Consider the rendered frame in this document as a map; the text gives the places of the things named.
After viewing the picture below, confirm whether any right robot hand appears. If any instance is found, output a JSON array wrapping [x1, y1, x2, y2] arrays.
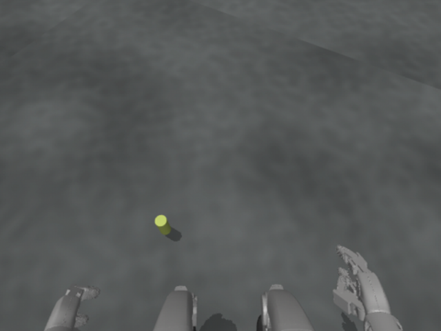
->
[[333, 245, 391, 322]]

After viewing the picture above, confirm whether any left robot hand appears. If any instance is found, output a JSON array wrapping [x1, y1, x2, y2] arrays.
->
[[44, 283, 100, 331]]

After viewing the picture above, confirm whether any can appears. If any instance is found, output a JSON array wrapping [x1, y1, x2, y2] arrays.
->
[[155, 215, 171, 235]]

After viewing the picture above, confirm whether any right robot arm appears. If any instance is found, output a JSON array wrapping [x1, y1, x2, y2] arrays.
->
[[363, 312, 403, 331]]

